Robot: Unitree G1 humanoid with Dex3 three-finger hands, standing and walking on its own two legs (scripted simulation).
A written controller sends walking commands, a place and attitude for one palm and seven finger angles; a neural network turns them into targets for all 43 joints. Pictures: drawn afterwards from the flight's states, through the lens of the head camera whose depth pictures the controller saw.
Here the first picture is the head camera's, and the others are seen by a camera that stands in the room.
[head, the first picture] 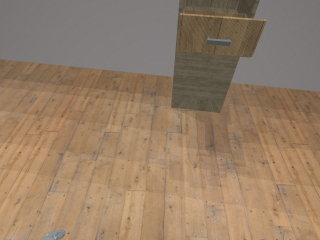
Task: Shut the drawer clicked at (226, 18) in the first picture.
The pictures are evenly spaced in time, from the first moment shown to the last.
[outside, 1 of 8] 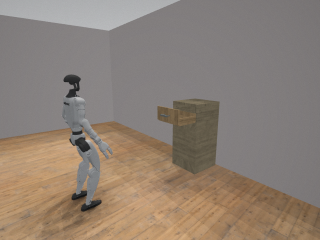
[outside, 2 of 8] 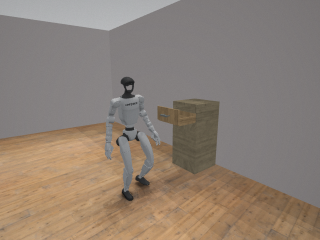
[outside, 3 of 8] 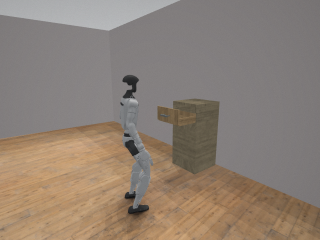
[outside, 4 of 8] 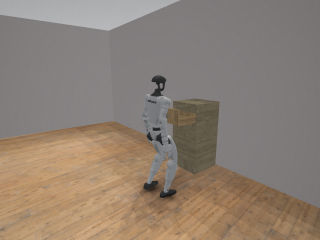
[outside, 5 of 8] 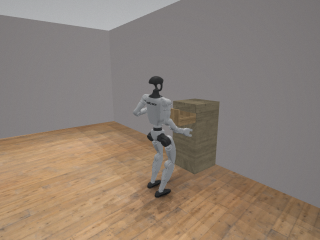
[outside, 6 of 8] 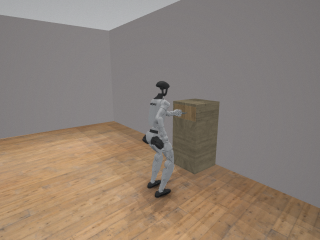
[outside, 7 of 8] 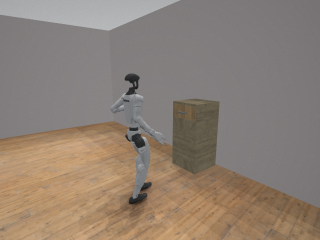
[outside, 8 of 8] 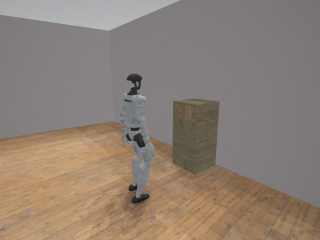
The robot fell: no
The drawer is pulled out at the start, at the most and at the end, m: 0.30 0.30 0.00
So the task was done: yes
